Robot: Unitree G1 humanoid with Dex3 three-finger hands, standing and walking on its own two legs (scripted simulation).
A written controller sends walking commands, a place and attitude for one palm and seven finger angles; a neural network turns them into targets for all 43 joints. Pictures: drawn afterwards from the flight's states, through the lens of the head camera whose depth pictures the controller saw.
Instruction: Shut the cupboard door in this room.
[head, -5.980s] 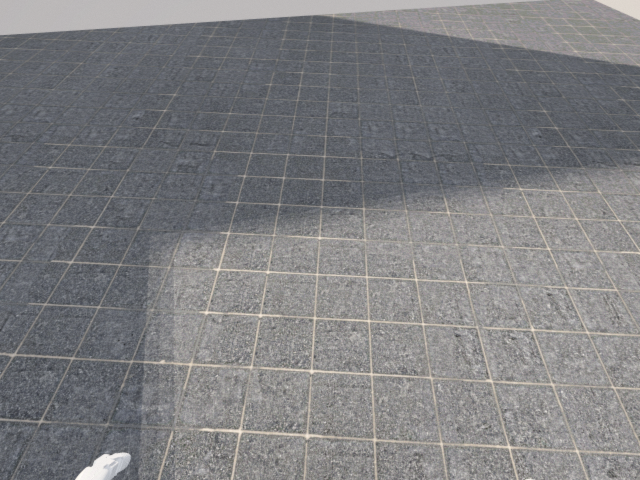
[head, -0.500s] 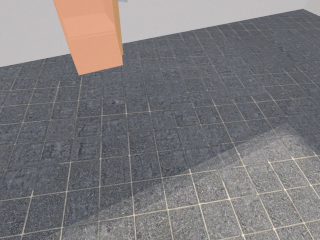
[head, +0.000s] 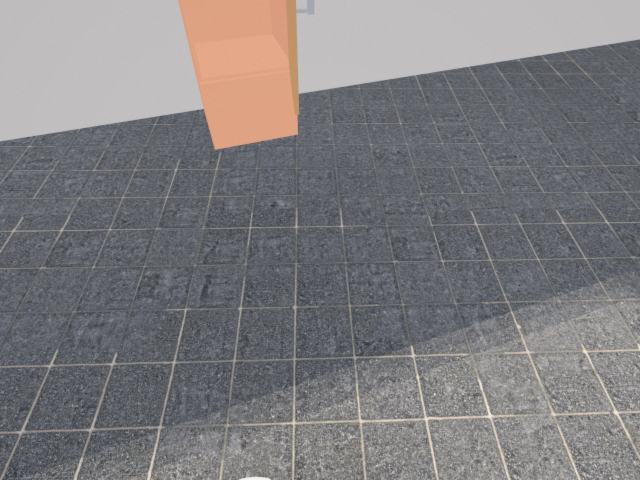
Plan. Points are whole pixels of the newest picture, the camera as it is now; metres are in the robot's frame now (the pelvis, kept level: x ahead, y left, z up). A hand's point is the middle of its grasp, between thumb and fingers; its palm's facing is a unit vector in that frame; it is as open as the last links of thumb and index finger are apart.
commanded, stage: turn or walk to find it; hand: left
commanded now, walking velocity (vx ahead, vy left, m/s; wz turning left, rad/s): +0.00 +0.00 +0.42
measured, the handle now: out of the picture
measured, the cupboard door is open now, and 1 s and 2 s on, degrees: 77 77 77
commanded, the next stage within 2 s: stand and wait in 1.34 s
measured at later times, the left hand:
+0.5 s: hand out of the picture +0.03 +0.25 -0.16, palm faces +0.18 -0.95 -0.26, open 7.4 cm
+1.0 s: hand out of the picture -0.10 +0.16 -0.15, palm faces +0.41 -0.87 -0.26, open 7.4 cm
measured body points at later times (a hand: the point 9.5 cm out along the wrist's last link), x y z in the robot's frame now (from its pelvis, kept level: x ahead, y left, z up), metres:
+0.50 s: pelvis -0.03 +0.03 +0.01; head -0.01 +0.04 +0.45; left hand +0.02 +0.30 -0.14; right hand +0.05 -0.20 -0.14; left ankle -0.02 +0.12 -0.73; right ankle -0.03 -0.12 -0.68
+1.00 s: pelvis -0.06 -0.03 +0.01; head -0.01 -0.03 +0.45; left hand -0.12 +0.21 -0.13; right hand +0.08 -0.26 -0.15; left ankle -0.16 +0.11 -0.66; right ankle -0.03 -0.11 -0.73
